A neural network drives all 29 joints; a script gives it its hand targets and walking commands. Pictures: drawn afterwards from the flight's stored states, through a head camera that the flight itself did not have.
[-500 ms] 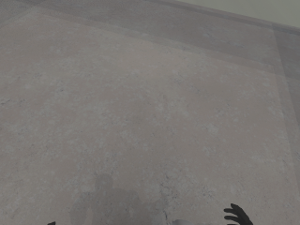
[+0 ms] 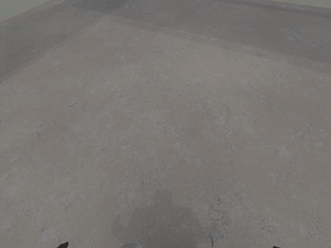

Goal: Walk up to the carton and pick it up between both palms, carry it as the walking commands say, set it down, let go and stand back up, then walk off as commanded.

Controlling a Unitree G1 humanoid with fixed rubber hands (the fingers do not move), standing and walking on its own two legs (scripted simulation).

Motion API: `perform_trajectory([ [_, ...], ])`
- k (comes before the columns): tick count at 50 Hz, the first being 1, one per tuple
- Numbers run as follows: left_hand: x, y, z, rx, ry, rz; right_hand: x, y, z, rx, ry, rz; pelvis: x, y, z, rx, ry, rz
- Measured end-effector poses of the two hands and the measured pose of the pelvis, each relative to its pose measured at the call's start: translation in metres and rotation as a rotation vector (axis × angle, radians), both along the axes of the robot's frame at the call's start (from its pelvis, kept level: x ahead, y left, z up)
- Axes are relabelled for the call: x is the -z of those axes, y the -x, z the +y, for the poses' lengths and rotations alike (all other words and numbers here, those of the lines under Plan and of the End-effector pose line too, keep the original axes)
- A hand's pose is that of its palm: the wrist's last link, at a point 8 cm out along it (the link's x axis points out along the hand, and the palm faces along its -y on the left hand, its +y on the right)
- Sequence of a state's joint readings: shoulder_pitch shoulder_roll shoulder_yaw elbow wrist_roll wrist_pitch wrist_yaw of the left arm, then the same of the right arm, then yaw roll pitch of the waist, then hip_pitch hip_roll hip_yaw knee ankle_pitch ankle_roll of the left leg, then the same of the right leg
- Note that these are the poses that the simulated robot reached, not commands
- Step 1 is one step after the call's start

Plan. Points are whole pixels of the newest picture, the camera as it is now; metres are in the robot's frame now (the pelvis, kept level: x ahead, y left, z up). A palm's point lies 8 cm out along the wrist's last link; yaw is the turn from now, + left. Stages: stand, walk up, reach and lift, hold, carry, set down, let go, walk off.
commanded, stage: walk up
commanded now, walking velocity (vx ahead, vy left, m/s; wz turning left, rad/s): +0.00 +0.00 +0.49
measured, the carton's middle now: out of the picture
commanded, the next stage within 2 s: none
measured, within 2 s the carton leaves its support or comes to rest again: neither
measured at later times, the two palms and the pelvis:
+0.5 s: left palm out of the picture +0.01 +0.34 -0.12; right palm out of the picture +0.13 -0.19 -0.10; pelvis -0.03 +0.05 +0.00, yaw +15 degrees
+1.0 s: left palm out of the picture -0.13 +0.29 -0.11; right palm (230, 233) +0.18 -0.16 -0.13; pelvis -0.05 +0.02 -0.01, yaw +31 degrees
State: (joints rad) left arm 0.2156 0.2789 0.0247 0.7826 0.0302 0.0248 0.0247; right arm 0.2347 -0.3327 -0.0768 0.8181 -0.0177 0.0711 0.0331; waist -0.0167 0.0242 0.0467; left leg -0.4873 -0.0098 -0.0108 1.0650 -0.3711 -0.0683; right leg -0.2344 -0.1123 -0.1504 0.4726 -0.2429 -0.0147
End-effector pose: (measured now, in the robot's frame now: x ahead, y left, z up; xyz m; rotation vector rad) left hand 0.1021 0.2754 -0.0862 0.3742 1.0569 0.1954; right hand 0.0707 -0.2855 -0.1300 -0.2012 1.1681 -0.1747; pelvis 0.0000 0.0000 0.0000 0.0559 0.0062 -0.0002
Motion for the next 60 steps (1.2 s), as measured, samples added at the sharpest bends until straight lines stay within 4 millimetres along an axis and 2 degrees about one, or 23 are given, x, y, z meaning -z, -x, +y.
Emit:
perform_trajectory([
  [6, 0.013, 0.048, 0.011, -0.099, 0.039, 0.046, -0.007, -0.045, 0.032, -0.115, -0.02, -0.063, 0.001, 0.008, 0.011, -0.059, 0.0, 0.006],
  [10, 0.031, 0.079, 0.03, -0.163, 0.076, 0.078, -0.018, -0.082, 0.067, -0.206, -0.008, -0.146, 0.007, 0.014, 0.028, -0.104, 0.016, 0.009],
  [12, 0.045, 0.093, 0.043, -0.19, 0.094, 0.086, -0.02, -0.094, 0.082, -0.244, 0.017, -0.19, 0.016, 0.017, 0.04, -0.129, 0.038, 0.009],
  [14, 0.053, 0.103, 0.053, -0.22, 0.104, 0.092, -0.022, -0.092, 0.092, -0.269, 0.041, -0.187, 0.018, 0.021, 0.045, -0.156, 0.04, 0.001],
  [16, 0.053, 0.106, 0.057, -0.242, 0.119, 0.079, -0.025, -0.081, 0.095, -0.272, 0.063, -0.154, 0.014, 0.024, 0.049, -0.18, 0.049, -0.011],
  [19, 0.05, 0.107, 0.058, -0.254, 0.14, 0.058, -0.03, -0.069, 0.098, -0.26, 0.078, -0.124, 0.008, 0.026, 0.052, -0.208, 0.059, -0.026],
  [24, 0.04, 0.099, 0.06, -0.26, 0.14, 0.011, -0.033, -0.06, 0.099, -0.263, 0.074, -0.119, 0.004, 0.029, 0.053, -0.249, 0.065, -0.035],
  [31, 0.018, 0.074, 0.05, -0.276, 0.101, -0.107, -0.018, -0.058, 0.086, -0.299, 0.042, -0.087, 0.005, 0.03, 0.037, -0.315, 0.055, -0.028],
  [34, 0.013, 0.075, 0.041, -0.296, 0.063, -0.142, -0.005, -0.063, 0.076, -0.321, 0.019, -0.071, 0.011, 0.029, 0.024, -0.342, 0.041, -0.02],
  [36, 0.011, 0.088, 0.035, -0.322, 0.048, -0.123, 0.001, -0.068, 0.073, -0.345, 0.009, -0.059, 0.01, 0.031, 0.017, -0.368, 0.038, -0.021],
  [39, 0.006, 0.118, 0.03, -0.377, 0.032, -0.075, 0.001, -0.078, 0.074, -0.4, -0.002, -0.045, 0.006, 0.035, 0.011, -0.41, 0.02, -0.022],
  [44, 0.007, 0.167, 0.023, -0.47, 0.015, -0.004, 0.001, -0.094, 0.088, -0.477, -0.03, -0.034, 0.003, 0.041, 0.007, -0.471, 0.006, -0.02],
  [50, 0.025, 0.23, 0.016, -0.567, 0.054, 0.087, 0.0, -0.109, 0.123, -0.568, -0.032, -0.037, 0.006, 0.049, 0.017, -0.544, 0.017, -0.017],
  [53, 0.048, 0.256, 0.016, -0.588, 0.097, 0.135, 0.003, -0.111, 0.13, -0.579, 0.029, -0.058, 0.019, 0.05, 0.028, -0.578, 0.057, -0.007],
  [56, 0.06, 0.258, 0.011, -0.603, 0.15, 0.153, -0.003, -0.095, 0.112, -0.559, 0.112, -0.003, 0.018, 0.045, 0.03, -0.604, 0.065, -0.012],
  [60, 0.062, 0.233, -0.001, -0.607, 0.224, 0.116, -0.018, -0.083, 0.083, -0.527, 0.187, 0.088, 0.008, 0.029, 0.028, -0.638, 0.073, -0.026],
])
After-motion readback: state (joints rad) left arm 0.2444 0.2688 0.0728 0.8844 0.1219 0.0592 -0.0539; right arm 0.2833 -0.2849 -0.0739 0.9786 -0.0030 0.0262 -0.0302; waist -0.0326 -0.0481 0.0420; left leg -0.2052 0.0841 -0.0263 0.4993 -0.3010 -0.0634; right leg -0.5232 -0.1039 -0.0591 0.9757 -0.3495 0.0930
